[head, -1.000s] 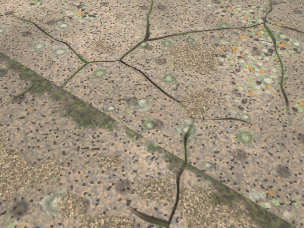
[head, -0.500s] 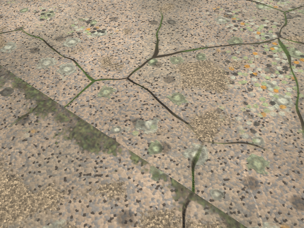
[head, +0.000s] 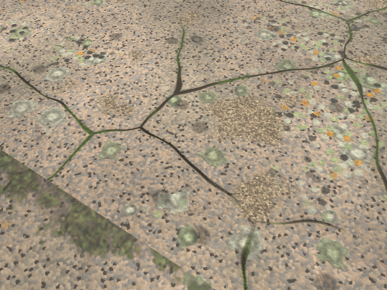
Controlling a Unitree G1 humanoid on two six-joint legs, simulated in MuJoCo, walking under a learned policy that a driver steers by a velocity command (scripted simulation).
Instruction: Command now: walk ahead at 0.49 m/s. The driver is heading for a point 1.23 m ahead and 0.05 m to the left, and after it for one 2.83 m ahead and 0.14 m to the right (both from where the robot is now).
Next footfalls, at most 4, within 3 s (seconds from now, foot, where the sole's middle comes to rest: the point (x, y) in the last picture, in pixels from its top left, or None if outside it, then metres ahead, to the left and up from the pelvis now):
0.24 right None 0.29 -0.12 -0.78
0.80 left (175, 276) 0.54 0.09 -0.78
1.36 right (213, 201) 0.91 -0.07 -0.89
1.80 left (158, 159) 1.15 0.18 -0.89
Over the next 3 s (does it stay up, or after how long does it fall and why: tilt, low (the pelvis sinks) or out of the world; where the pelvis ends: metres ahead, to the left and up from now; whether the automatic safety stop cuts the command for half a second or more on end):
stays up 1.15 0.06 -0.12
